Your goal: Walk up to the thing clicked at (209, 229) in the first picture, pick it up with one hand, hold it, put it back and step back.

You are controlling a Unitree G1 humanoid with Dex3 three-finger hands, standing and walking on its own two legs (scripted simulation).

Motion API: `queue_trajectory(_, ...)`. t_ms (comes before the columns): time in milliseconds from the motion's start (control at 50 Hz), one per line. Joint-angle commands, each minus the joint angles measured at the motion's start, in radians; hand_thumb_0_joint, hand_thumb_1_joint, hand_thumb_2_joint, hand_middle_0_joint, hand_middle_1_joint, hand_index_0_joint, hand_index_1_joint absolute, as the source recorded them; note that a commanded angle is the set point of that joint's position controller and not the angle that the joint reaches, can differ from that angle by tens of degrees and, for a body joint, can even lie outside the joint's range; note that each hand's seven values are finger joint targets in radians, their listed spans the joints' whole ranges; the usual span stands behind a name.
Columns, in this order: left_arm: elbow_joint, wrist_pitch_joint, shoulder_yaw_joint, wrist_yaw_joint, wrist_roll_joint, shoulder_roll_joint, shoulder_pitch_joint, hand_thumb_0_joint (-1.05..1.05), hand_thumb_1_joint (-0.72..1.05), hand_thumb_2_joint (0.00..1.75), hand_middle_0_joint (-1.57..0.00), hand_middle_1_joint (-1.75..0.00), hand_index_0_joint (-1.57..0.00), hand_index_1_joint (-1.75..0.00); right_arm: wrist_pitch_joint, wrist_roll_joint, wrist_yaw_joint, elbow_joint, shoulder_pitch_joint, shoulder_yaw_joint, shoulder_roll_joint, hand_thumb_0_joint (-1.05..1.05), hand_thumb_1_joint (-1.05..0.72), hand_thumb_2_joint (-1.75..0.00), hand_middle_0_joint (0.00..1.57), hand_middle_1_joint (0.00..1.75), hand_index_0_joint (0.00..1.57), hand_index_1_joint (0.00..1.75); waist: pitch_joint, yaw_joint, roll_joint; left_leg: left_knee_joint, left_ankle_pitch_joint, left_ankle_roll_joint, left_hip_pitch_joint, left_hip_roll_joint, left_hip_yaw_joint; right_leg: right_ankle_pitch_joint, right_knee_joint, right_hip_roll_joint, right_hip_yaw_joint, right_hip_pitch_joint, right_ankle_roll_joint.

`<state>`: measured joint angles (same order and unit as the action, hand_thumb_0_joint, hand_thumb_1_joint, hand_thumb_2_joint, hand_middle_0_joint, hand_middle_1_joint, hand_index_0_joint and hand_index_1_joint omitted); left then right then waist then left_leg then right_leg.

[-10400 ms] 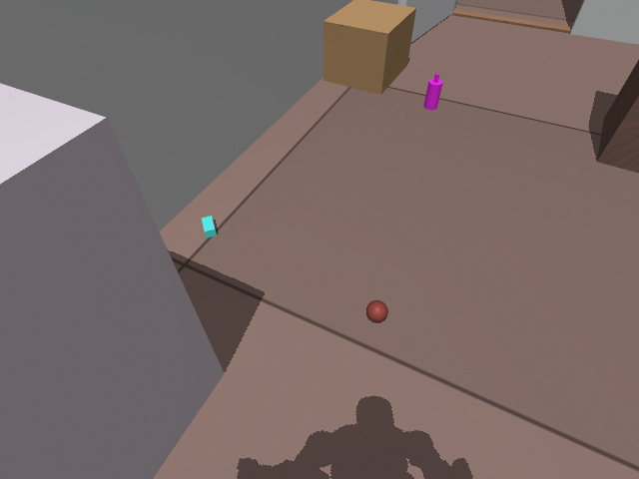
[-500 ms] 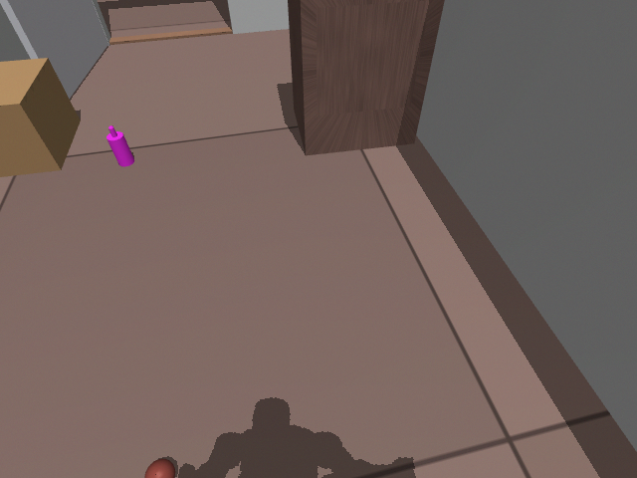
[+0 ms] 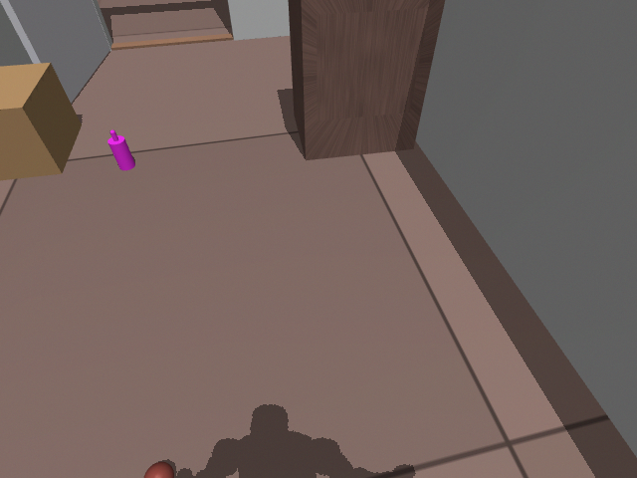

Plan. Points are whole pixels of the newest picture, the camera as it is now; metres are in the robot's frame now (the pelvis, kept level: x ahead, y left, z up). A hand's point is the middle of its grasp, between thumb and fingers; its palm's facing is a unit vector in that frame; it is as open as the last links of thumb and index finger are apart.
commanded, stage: walk up
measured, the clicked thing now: out of the picture +0.20 +1.26 -0.76
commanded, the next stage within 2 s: none
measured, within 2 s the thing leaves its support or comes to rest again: neither
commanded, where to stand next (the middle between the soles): +0.95 +0.00 m, yaw +0 degrees
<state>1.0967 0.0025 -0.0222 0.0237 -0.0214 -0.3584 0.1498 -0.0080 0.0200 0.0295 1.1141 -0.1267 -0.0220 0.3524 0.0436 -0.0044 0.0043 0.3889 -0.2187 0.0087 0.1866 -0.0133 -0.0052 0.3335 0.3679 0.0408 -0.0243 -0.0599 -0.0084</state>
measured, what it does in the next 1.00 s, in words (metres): walks ahead: left foot, then right foot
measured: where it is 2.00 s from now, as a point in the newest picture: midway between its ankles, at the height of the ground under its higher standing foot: (321, 329)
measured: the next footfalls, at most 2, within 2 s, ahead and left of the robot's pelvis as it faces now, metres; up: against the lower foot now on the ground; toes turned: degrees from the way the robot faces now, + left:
left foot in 0.30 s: +0.19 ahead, +0.15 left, +0.00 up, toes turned +5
right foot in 0.72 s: +0.40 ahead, -0.14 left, +0.00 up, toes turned -5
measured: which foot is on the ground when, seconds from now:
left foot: down 0.00-0.14, up 0.16-0.28, down 0.30-0.74, up 0.76-1.00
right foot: down 0.00-0.34, up 0.36-0.70, down 0.72-1.00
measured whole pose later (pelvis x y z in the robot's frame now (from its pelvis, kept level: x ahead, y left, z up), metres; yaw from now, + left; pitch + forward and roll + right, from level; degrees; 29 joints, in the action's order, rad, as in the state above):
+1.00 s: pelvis +0.36 -0.01 -0.01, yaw +1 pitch -2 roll -1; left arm 0.87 0.08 -0.05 0.06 -0.01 -0.40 0.33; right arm -0.04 0.02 0.08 0.88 -0.27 -0.06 0.43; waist 0.07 0.04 -0.06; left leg 0.81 -0.27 0.00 0.49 -0.08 -0.01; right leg 0.27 0.47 0.03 -0.10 -0.16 0.02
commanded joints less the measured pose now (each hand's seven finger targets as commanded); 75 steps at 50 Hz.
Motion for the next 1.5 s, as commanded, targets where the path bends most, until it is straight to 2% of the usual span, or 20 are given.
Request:
queue_trajectory(0,-0.122,0.044,-0.092,0.019,-0.02,-0.257,-0.002,0.0,0.9,0.9,-0.2,-0.3,-0.2,-0.3,-0.037,0.013,0.014,-0.125,0.014,-0.1,0.292,0.0,-0.9,-0.9,0.2,0.3,0.2,0.3,0.017,0.019,-0.069,-0.05,-0.448,0.109,0.068,-0.139,0.22,0.305,0.1,0.06,0.063,-0.201,0.092)
queue_trajectory(80,-0.106,0.058,-0.116,0.018,-0.022,-0.293,0.16,0.0,0.9,0.9,-0.2,-0.3,-0.2,-0.3,-0.046,0.006,0.027,-0.206,0.087,-0.104,0.259,0.0,-0.9,-0.9,0.2,0.3,0.2,0.3,-0.007,0.101,0.008,0.093,-0.329,0.053,0.277,-0.059,0.123,0.317,-0.062,0.101,0.178,0.03,0.135)
queue_trajectory(140,-0.155,0.074,-0.139,0.011,-0.023,-0.383,0.139,0.0,0.9,0.9,-0.2,-0.3,-0.2,-0.3,-0.049,0.012,0.024,-0.248,0.154,-0.093,0.246,0.0,-0.9,-0.9,0.2,0.3,0.2,0.3,0.189,0.121,0.123,0.443,-0.236,0.006,0.614,-0.042,0.062,0.323,-0.27,0.377,0.506,0.119,0.278)
queue_trajectory(240,-0.211,0.075,-0.115,0.011,-0.012,-0.339,0.044,0.0,0.9,0.9,-0.2,-0.3,-0.2,-0.3,-0.071,0.005,0.048,-0.226,0.0,-0.101,0.229,0.0,-0.9,-0.9,0.2,0.3,0.2,0.3,0.062,0.019,0.174,0.17,-0.095,0.022,0.231,-0.058,0.001,-0.332,-0.054,0.202,0.098,0.06,0.171)
queue_trajectory(280,-0.235,0.068,-0.092,0.016,0.009,-0.295,0.028,0.0,0.9,0.9,-0.2,-0.3,-0.2,-0.3,-0.07,0.018,0.029,-0.147,-0.266,-0.144,0.271,0.0,-0.9,-0.9,0.2,0.3,0.2,0.3,-0.094,-0.118,-0.019,0.05,0.073,0.039,-0.273,0.037,-0.092,-0.42,0.338,0.076,-0.066,-0.189,0.109)
queue_trajectory(320,-0.268,0.067,-0.071,0.014,0.024,-0.21,0.092,0.0,0.9,0.9,-0.2,-0.3,-0.2,-0.3,-0.076,0.027,0.012,-0.178,-0.369,-0.187,0.434,0.0,-0.9,-0.9,0.2,0.3,0.2,0.3,-0.16,-0.145,-0.307,-0.184,-0.355,0.206,-0.424,-0.347,0.656,0.234,0.773,-0.136,0.079,-0.589,0.068)
queue_trajectory(340,-0.265,0.066,-0.078,0.006,0.02,-0.302,0.046,0.0,0.9,0.9,-0.2,-0.3,-0.2,-0.3,-0.073,-0.009,0.012,-0.207,-0.288,-0.183,0.436,0.0,-0.9,-0.9,0.2,0.3,0.2,0.3,-0.131,-0.12,-0.136,-0.189,-0.384,0.263,-0.314,-0.387,0.657,0.197,0.842,-0.054,0.186,-0.562,0.083)
queue_trajectory(440,-0.19,0.059,-0.077,0.036,0.016,-0.28,0.187,0.0,0.9,0.9,-0.2,-0.3,-0.2,-0.3,-0.089,-0.016,0.009,-0.283,-0.118,-0.118,0.302,0.0,-0.9,-0.9,0.2,0.3,0.2,0.3,0.057,0.008,-0.105,-0.208,-0.15,0.194,-0.008,-0.264,0.206,-0.013,0.605,0.059,0.106,-0.446,0.024)
queue_trajectory(620,-0.239,0.066,-0.101,0.069,0.002,-0.257,0.092,0.0,0.9,0.9,-0.2,-0.3,-0.2,-0.3,-0.091,-0.011,0.019,-0.328,-0.092,-0.122,0.324,0.0,-0.9,-0.9,0.2,0.3,0.2,0.3,0.057,0.018,-0.132,-0.147,-0.247,0.174,0.108,-0.22,0.072,-0.209,0.261,0.048,-0.026,-0.238,0.024)
queue_trajectory(680,-0.208,0.084,-0.125,0.051,-0.003,-0.287,0.226,0.0,0.9,0.9,-0.2,-0.3,-0.2,-0.3,-0.082,-0.005,0.015,-0.337,-0.109,-0.1,0.277,0.0,-0.9,-0.9,0.2,0.3,0.2,0.3,-0.03,0.103,0.032,0.223,0.037,0.128,0.165,-0.146,-0.013,-0.103,0.161,-0.008,-0.053,0.038,0.052)
queue_trajectory(700,-0.191,0.096,-0.152,0.033,-0.009,-0.348,0.338,0.0,0.9,0.9,-0.2,-0.3,-0.2,-0.3,-0.082,-0.009,0.014,-0.341,-0.174,-0.076,0.216,0.0,-0.9,-0.9,0.2,0.3,0.2,0.3,-0.1,0.148,0.233,0.551,0.038,0.087,0.277,-0.065,-0.074,0.1,0.062,0.076,0.105,0.189,0.083)
queue_trajectory(720,-0.214,0.105,-0.162,0.021,-0.004,-0.438,0.373,0.0,0.9,0.9,-0.2,-0.3,-0.2,-0.3,-0.085,-0.023,0.013,-0.368,-0.198,-0.063,0.186,0.0,-0.9,-0.9,0.2,0.3,0.2,0.3,-0.109,0.132,0.359,0.776,-0.279,0.033,0.501,0.075,-0.07,0.167,-0.139,0.368,0.645,0.257,0.202)
queue_trajectory(740,-0.236,0.102,-0.152,0.02,0.013,-0.442,0.301,0.0,0.9,0.9,-0.2,-0.3,-0.2,-0.3,-0.073,-0.012,-0.001,-0.346,-0.139,-0.088,0.282,0.0,-0.9,-0.9,0.2,0.3,0.2,0.3,-0.05,0.127,0.182,0.859,-0.308,0.031,0.496,0.005,0.066,0.236,-0.161,0.423,0.727,0.104,0.286)
queue_trajectory(860,-0.292,0.107,-0.113,0.013,0.017,-0.306,0.153,0.0,0.9,0.9,-0.2,-0.3,-0.2,-0.3,-0.06,-0.017,0.032,-0.271,-0.222,-0.091,0.256,0.0,-0.9,-0.9,0.2,0.3,0.2,0.3,0.029,0.029,0.159,0.59,-0.087,0.004,0.347,-0.068,0.05,-0.024,-0.147,0.214,0.181,-0.127,0.22)
queue_trajectory(1000,-0.332,0.11,-0.114,0.02,0.008,-0.336,0.155,0.0,0.9,0.9,-0.2,-0.3,-0.2,-0.3,-0.07,0.002,0.054,-0.327,-0.094,-0.098,0.232,0.0,-0.9,-0.9,0.2,0.3,0.2,0.3,0.012,0.048,0.122,0.239,0.056,-0.002,0.235,-0.085,-0.032,0.002,-0.104,0.225,0.092,-0.144,0.216)
queue_trajectory(1080,-0.341,0.096,-0.094,0.019,0.005,-0.315,0.119,0.0,0.9,0.9,-0.2,-0.3,-0.2,-0.3,-0.082,0.006,0.037,-0.274,-0.259,-0.125,0.271,0.0,-0.9,-0.9,0.2,0.3,0.2,0.3,-0.053,-0.064,-0.002,0.179,0.022,0.033,-0.109,-0.027,-0.081,-0.142,0.171,0.178,0.026,-0.284,0.163)
queue_trajectory(1140,-0.323,0.08,-0.082,-0.002,0.026,-0.297,0.195,0.0,0.9,0.9,-0.2,-0.3,-0.2,-0.3,-0.097,-0.015,0.012,-0.29,-0.364,-0.168,0.435,0.0,-0.9,-0.9,0.2,0.3,0.2,0.3,-0.125,-0.102,-0.206,-0.147,-0.32,0.266,-0.299,-0.439,0.703,0.21,0.832,-0.046,0.087,-0.635,0.075)
queue_trajectory(1260,-0.256,0.068,-0.071,0.018,0.025,-0.262,0.24,0.0,0.9,0.9,-0.2,-0.3,-0.2,-0.3,-0.107,-0.019,-0.004,-0.332,-0.215,-0.11,0.306,0.0,-0.9,-0.9,0.2,0.3,0.2,0.3,-0.025,-0.007,-0.154,-0.086,0.218,0.199,-0.078,-0.279,0.149,0.007,0.658,0.044,0.093,-0.494,0.034)
queue_trajectory(1440,-0.298,0.068,-0.085,0.054,0.013,-0.223,0.094,0.0,0.9,0.9,-0.2,-0.3,-0.2,-0.3,-0.096,-0.015,0.0,-0.368,-0.186,-0.11,0.331,0.0,-0.9,-0.9,0.2,0.3,0.2,0.3,-0.01,-0.007,-0.146,-0.039,0.092,0.182,0.021,-0.237,0.021,-0.184,0.256,0.027,-0.025,-0.294,0.039)
queue_trajectory(1480,-0.362,0.069,-0.112,0.061,-0.008,-0.279,0.004,0.0,0.9,0.9,-0.2,-0.3,-0.2,-0.3,-0.049,-0.026,0.004,-0.376,-0.193,-0.089,0.305,0.0,-0.9,-0.9,0.2,0.3,0.2,0.3,-0.01,0.055,0.054,0.039,0.096,0.176,0.28,-0.217,0.252,-0.061,0.146,-0.026,0.018,-0.008,0.034)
